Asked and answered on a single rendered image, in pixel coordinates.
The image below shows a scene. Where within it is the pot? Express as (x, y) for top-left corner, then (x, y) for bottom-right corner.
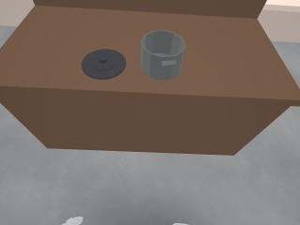
(141, 30), (187, 81)

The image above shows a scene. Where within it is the lid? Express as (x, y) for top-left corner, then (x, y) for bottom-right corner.
(82, 49), (127, 80)

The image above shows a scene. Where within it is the table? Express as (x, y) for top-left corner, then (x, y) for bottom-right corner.
(0, 0), (300, 156)

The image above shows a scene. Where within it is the knob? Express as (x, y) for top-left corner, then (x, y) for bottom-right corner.
(97, 53), (109, 64)

